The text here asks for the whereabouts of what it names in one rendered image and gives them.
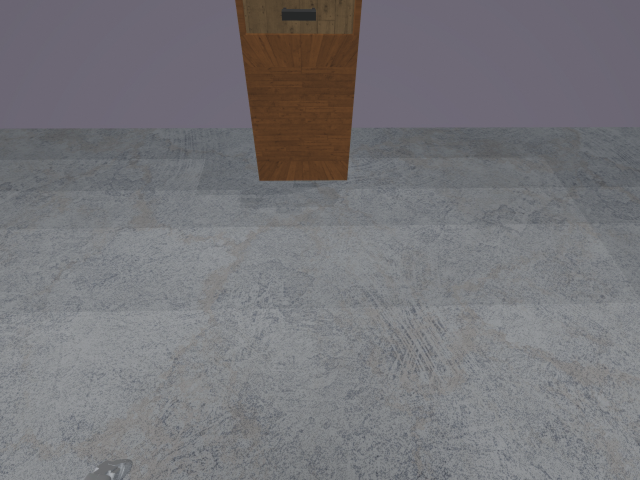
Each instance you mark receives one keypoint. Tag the handle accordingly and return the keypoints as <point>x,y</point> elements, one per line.
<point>299,14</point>

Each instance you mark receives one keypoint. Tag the robot left hand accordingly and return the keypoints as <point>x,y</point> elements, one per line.
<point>111,470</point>

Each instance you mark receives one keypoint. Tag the cabinet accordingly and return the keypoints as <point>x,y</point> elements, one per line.
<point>301,94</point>

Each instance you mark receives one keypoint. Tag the drawer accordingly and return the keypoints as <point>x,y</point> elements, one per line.
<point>332,16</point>

